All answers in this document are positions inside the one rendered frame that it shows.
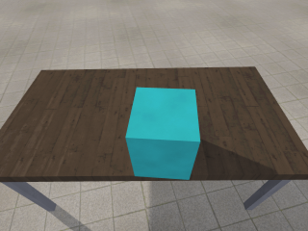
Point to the carton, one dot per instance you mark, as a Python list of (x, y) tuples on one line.
[(163, 133)]

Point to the table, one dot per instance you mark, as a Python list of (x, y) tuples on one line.
[(71, 126)]

